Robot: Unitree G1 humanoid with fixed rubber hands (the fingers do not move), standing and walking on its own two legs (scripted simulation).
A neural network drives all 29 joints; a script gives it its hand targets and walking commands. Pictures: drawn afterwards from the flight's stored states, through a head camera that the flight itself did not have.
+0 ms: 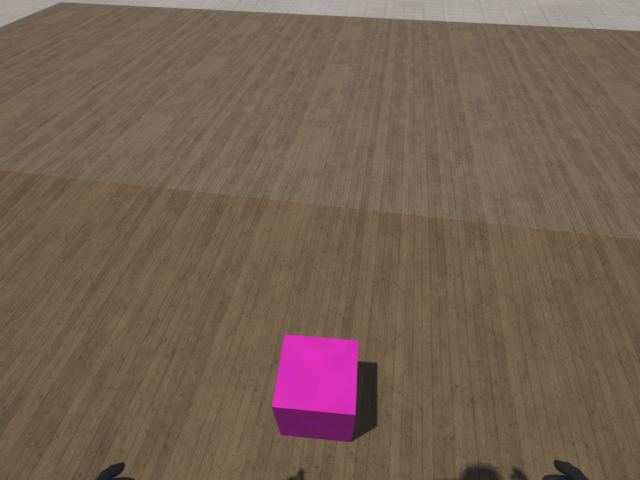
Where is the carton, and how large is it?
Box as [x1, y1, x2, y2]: [272, 335, 357, 441]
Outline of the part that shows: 284,335 272,403 272,408 280,433 286,435 350,441 355,415 357,341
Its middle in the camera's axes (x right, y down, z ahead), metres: -0.01 +0.44 +1.12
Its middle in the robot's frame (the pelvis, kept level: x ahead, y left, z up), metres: +0.46 +0.05 -0.66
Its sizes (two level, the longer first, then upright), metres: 0.210 0.200 0.250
